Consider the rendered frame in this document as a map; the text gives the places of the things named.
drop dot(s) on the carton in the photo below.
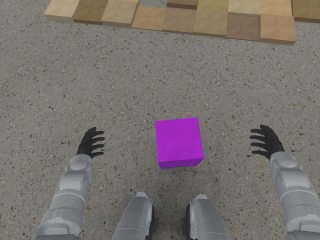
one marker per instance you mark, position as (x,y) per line
(179,142)

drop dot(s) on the left robot forearm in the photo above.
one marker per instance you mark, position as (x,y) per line
(65,212)

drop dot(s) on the right robot thigh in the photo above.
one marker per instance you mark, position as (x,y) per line
(210,225)

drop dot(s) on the right robot hand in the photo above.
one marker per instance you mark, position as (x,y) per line
(272,145)

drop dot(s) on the right robot forearm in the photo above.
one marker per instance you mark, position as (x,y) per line
(299,200)

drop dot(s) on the right robot upper arm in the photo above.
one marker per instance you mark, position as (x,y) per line
(302,235)

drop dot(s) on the left robot hand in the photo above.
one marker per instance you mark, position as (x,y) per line
(86,146)

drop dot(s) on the left robot shin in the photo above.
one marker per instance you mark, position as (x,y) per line
(142,194)

